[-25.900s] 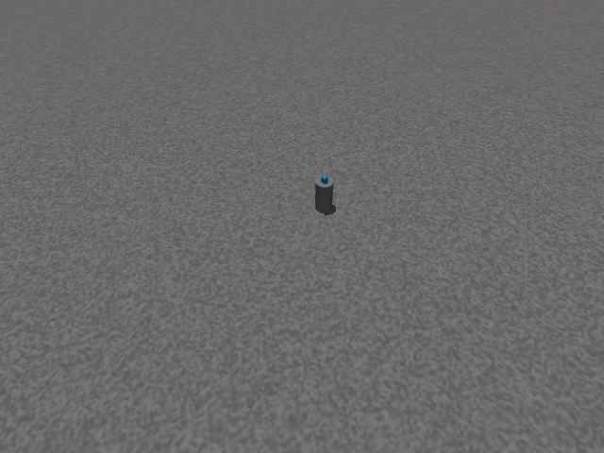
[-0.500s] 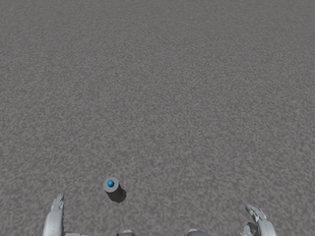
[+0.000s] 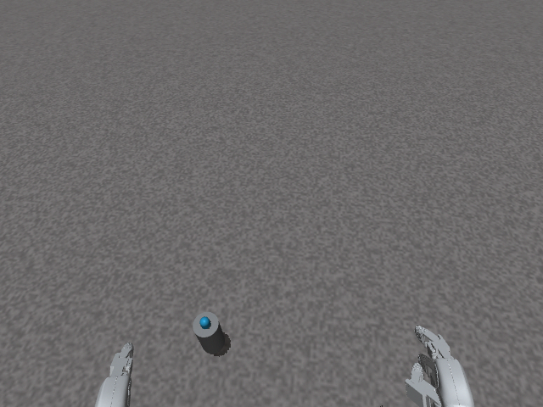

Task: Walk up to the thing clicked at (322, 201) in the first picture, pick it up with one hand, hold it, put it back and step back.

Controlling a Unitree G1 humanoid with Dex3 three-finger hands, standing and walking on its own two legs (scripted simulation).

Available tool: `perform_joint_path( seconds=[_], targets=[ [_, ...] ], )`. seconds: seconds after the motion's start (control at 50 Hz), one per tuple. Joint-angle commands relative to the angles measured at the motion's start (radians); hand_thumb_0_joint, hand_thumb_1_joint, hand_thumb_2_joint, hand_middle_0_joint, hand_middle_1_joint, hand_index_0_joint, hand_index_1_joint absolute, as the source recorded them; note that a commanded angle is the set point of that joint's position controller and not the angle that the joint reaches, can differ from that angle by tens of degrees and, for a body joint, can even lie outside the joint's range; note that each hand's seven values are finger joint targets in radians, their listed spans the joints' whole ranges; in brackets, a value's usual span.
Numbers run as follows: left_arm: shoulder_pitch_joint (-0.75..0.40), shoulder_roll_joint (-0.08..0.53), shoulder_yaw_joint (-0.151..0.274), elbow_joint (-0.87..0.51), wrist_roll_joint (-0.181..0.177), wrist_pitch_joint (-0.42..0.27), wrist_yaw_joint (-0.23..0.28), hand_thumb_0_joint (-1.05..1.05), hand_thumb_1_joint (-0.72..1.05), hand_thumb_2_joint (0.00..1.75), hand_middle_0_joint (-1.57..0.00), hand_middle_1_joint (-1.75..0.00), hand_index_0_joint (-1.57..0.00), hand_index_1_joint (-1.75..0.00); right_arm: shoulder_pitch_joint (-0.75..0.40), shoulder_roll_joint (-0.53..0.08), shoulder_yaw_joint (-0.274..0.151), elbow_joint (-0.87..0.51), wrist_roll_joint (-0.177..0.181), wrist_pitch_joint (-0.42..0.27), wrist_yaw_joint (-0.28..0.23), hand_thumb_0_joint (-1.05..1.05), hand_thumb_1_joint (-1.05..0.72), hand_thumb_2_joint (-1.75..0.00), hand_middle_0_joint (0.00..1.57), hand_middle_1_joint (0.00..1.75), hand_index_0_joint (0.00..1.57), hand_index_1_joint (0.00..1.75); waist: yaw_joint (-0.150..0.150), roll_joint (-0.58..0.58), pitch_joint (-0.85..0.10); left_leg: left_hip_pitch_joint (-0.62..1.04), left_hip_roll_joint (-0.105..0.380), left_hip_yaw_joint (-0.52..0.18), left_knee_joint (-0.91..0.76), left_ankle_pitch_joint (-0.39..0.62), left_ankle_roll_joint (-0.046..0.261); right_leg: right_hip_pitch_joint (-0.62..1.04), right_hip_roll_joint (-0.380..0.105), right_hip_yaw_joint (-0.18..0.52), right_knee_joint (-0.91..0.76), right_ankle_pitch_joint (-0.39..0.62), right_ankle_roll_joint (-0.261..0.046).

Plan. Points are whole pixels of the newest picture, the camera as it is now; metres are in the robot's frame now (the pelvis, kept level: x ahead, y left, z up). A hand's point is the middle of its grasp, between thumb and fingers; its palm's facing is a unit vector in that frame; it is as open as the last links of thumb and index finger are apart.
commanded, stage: home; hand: left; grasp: from the side
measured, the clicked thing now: (208, 331) +0.47 +0.22 -0.62
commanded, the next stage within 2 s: stand in 1.22 s
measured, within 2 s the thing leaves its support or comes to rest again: neither
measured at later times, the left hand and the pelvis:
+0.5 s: hand (161, 401) +0.17 +0.18 -0.06, palm faces +0.10 -0.95 -0.29, open 17.3 cm; pelvis +0.00 +0.00 +0.00, yaw +0 degrees
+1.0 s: hand (159, 406) +0.16 +0.18 -0.06, palm faces +0.10 -0.95 -0.28, open 17.3 cm; pelvis +0.00 +0.00 +0.00, yaw +0 degrees
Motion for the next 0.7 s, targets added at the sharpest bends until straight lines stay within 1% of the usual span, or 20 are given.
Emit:
perform_joint_path(
  seconds=[0.0, 0.04, 0.06, 0.1, 0.14, 0.16, 0.2, 0.22, 0.32, 0.34, 0.36, 0.38, 0.42, 0.48, 0.5, 0.52, 0.62, 0.64, 0.66, 0.68],
  targets=[
    [-0.005, 0.092, 0.061, -0.160, 0.012, -0.050, 0.012, 0.00, -0.56, 0.05, -0.05, -0.06, -0.05, -0.05, -0.047, -0.115, -0.054, -0.142, -0.001, -0.061, -0.011, 0.00, -0.90, -0.90, 0.20, 0.30, 0.20, 0.30, -0.011, -0.015, -0.115, 0.129, -0.030, 0.023, -0.157, 0.197, 0.019, 0.042, 0.043, -0.010, -0.152, 0.195, -0.015],
    [0.004, 0.100, 0.069, -0.148, 0.012, -0.052, 0.008, 0.00, -0.56, 0.06, -0.05, -0.06, -0.05, -0.05, -0.056, -0.114, -0.052, -0.145, 0.000, -0.058, -0.010, 0.00, -0.90, -0.90, 0.20, 0.30, 0.20, 0.30, -0.002, -0.018, -0.086, 0.115, -0.033, 0.029, -0.152, 0.212, 0.020, 0.041, 0.041, -0.008, -0.158, 0.212, -0.012],
    [-0.001, 0.111, 0.083, -0.161, 0.012, -0.054, 0.008, 0.00, -0.55, 0.06, -0.05, -0.06, -0.05, -0.05, -0.050, -0.115, -0.056, -0.146, -0.002, -0.055, -0.011, 0.00, -0.90, -0.90, 0.20, 0.30, 0.20, 0.30, -0.002, -0.029, -0.128, 0.123, -0.033, 0.029, -0.143, 0.243, 0.022, 0.065, 0.041, -0.008, -0.155, 0.245, -0.011],
    [-0.023, 0.099, 0.068, -0.157, 0.011, -0.058, 0.006, 0.00, -0.54, 0.07, -0.05, -0.06, -0.05, -0.06, -0.060, -0.115, -0.055, -0.144, 0.000, -0.056, -0.005, 0.00, -0.90, -0.90, 0.20, 0.30, 0.20, 0.30, 0.001, -0.016, -0.081, 0.107, -0.035, 0.033, -0.158, 0.189, 0.021, 0.042, 0.039, -0.004, -0.165, 0.197, -0.012],
    [-0.003, 0.097, 0.070, -0.137, 0.011, -0.057, 0.002, 0.00, -0.55, 0.06, -0.05, -0.06, -0.05, -0.05, -0.055, -0.115, -0.057, -0.146, -0.002, -0.054, -0.007, 0.00, -0.90, -0.90, 0.20, 0.30, 0.20, 0.30, -0.002, -0.032, -0.098, 0.111, -0.037, 0.037, -0.148, 0.208, 0.023, 0.058, 0.037, 0.000, -0.171, 0.220, -0.008],
    [-0.007, 0.089, 0.059, -0.144, 0.012, -0.057, 0.002, 0.00, -0.55, 0.06, -0.05, -0.06, -0.05, -0.06, -0.049, -0.117, -0.058, -0.143, -0.001, -0.056, -0.004, 0.00, -0.90, -0.90, 0.20, 0.30, 0.20, 0.30, -0.006, -0.030, -0.108, 0.124, -0.035, 0.036, -0.150, 0.227, 0.022, 0.061, 0.038, -0.001, -0.163, 0.239, -0.010],
    [-0.023, 0.106, 0.073, -0.161, 0.010, -0.060, 0.002, 0.00, -0.52, 0.08, -0.05, -0.06, -0.05, -0.06, -0.050, -0.114, -0.057, -0.141, 0.000, -0.055, -0.003, 0.00, -0.90, -0.90, 0.20, 0.30, 0.20, 0.30, -0.005, -0.014, -0.107, 0.126, -0.037, 0.039, -0.146, 0.240, 0.023, 0.063, 0.035, 0.002, -0.165, 0.256, -0.009],
    [-0.034, 0.100, 0.063, -0.171, 0.011, -0.060, 0.001, 0.00, -0.54, 0.07, -0.05, -0.06, -0.05, -0.06, -0.056, -0.117, -0.058, -0.142, 0.001, -0.057, -0.002, 0.00, -0.90, -0.90, 0.20, 0.30, 0.20, 0.30, -0.006, -0.010, -0.101, 0.135, -0.033, 0.033, -0.158, 0.226, 0.020, 0.056, 0.038, -0.002, -0.160, 0.234, -0.012],
    [-0.037, 0.097, 0.067, -0.153, 0.012, -0.063, 0.001, 0.00, -0.54, 0.07, -0.05, -0.06, -0.05, -0.06, -0.051, -0.121, -0.063, -0.131, -0.002, -0.059, -0.001, 0.00, -0.90, -0.90, 0.20, 0.30, 0.20, 0.30, -0.012, -0.009, -0.105, 0.143, -0.029, 0.024, -0.169, 0.210, 0.018, 0.051, 0.043, -0.010, -0.158, 0.212, -0.015],
    [-0.042, 0.101, 0.073, -0.167, 0.011, -0.066, 0.003, 0.00, -0.54, 0.07, -0.05, -0.06, -0.05, -0.06, -0.057, -0.117, -0.060, -0.135, -0.001, -0.061, 0.000, 0.00, -0.90, -0.90, 0.20, 0.30, 0.20, 0.30, -0.002, -0.001, -0.095, 0.131, -0.032, 0.029, -0.169, 0.199, 0.018, 0.052, 0.040, -0.008, -0.164, 0.204, -0.015],
    [-0.023, 0.094, 0.068, -0.139, 0.013, -0.063, 0.002, 0.00, -0.53, 0.07, -0.05, -0.06, -0.05, -0.06, -0.051, -0.119, -0.063, -0.130, -0.003, -0.060, -0.003, 0.00, -0.90, -0.90, 0.20, 0.30, 0.20, 0.30, -0.012, -0.030, -0.101, 0.136, -0.031, 0.031, -0.161, 0.210, 0.021, 0.057, 0.041, -0.005, -0.166, 0.218, -0.011],
    [-0.034, 0.103, 0.073, -0.161, 0.012, -0.064, 0.001, 0.00, -0.53, 0.08, -0.05, -0.06, -0.05, -0.06, -0.055, -0.116, -0.059, -0.135, -0.003, -0.060, -0.001, 0.00, -0.90, -0.90, 0.20, 0.30, 0.20, 0.30, -0.003, -0.020, -0.108, 0.132, -0.033, 0.029, -0.163, 0.213, 0.022, 0.063, 0.040, -0.007, -0.167, 0.220, -0.013],
    [-0.028, 0.091, 0.060, -0.154, 0.012, -0.063, -0.002, 0.00, -0.52, 0.08, -0.05, -0.06, -0.06, -0.06, -0.048, -0.116, -0.061, -0.129, -0.003, -0.061, -0.002, 0.00, -0.90, -0.90, 0.20, 0.30, 0.20, 0.30, -0.010, -0.021, -0.113, 0.144, -0.032, 0.032, -0.158, 0.237, 0.021, 0.064, 0.040, -0.004, -0.163, 0.245, -0.012],
    [-0.046, 0.091, 0.062, -0.144, 0.012, -0.062, -0.001, 0.00, -0.51, 0.08, -0.05, -0.07, -0.06, -0.06, -0.054, -0.117, -0.061, -0.126, -0.003, -0.064, -0.002, 0.00, -0.90, -0.90, 0.20, 0.30, 0.20, 0.30, -0.013, -0.023, -0.085, 0.131, -0.033, 0.035, -0.163, 0.197, 0.023, 0.051, 0.037, -0.002, -0.173, 0.211, -0.010],
    [-0.039, 0.096, 0.071, -0.147, 0.011, -0.063, 0.000, 0.00, -0.52, 0.08, -0.05, -0.06, -0.06, -0.06, -0.059, -0.114, -0.058, -0.130, -0.002, -0.064, -0.001, 0.00, -0.90, -0.90, 0.20, 0.30, 0.20, 0.30, -0.003, -0.019, -0.079, 0.127, -0.035, 0.039, -0.168, 0.179, 0.022, 0.053, 0.036, -0.001, -0.179, 0.196, -0.011],
    [-0.054, 0.098, 0.068, -0.146, 0.012, -0.066, -0.002, 0.00, -0.52, 0.08, -0.05, -0.07, -0.06, -0.06, -0.065, -0.115, -0.057, -0.130, -0.003, -0.064, 0.000, 0.00, -0.90, -0.90, 0.20, 0.30, 0.20, 0.30, -0.010, -0.020, -0.073, 0.124, -0.036, 0.039, -0.168, 0.163, 0.024, 0.047, 0.035, 0.001, -0.187, 0.180, -0.010],
    [-0.035, 0.096, 0.068, -0.150, 0.012, -0.062, -0.002, 0.00, -0.51, 0.09, -0.05, -0.07, -0.06, -0.06, -0.054, -0.116, -0.059, -0.123, -0.003, -0.067, -0.002, 0.00, -0.90, -0.90, 0.20, 0.30, 0.20, 0.30, -0.005, 0.001, -0.085, 0.139, -0.034, 0.036, -0.175, 0.184, 0.020, 0.049, 0.037, -0.004, -0.175, 0.190, -0.015],
    [-0.044, 0.098, 0.071, -0.149, 0.012, -0.062, -0.003, 0.00, -0.52, 0.08, -0.05, -0.07, -0.06, -0.06, -0.056, -0.118, -0.062, -0.126, -0.004, -0.066, -0.003, 0.00, -0.90, -0.90, 0.20, 0.30, 0.20, 0.30, -0.012, -0.011, -0.101, 0.142, -0.033, 0.034, -0.172, 0.194, 0.022, 0.054, 0.038, -0.004, -0.176, 0.201, -0.013],
    [-0.046, 0.095, 0.066, -0.150, 0.011, -0.064, -0.003, 0.00, -0.52, 0.08, -0.05, -0.07, -0.06, -0.06, -0.067, -0.116, -0.057, -0.128, -0.002, -0.068, -0.002, 0.00, -0.90, -0.90, 0.20, 0.30, 0.20, 0.30, -0.006, -0.020, -0.072, 0.130, -0.034, 0.034, -0.180, 0.166, 0.022, 0.048, 0.037, -0.006, -0.180, 0.175, -0.013],
    [-0.052, 0.102, 0.078, -0.159, 0.010, -0.067, -0.002, 0.00, -0.52, 0.08, -0.05, -0.07, -0.06, -0.06, -0.066, -0.112, -0.055, -0.130, -0.002, -0.069, -0.001, 0.00, -0.90, -0.90, 0.20, 0.30, 0.20, 0.30, -0.002, -0.007, -0.079, 0.127, -0.035, 0.038, -0.175, 0.162, 0.022, 0.051, 0.035, -0.001, -0.183, 0.173, -0.014]
  ],
)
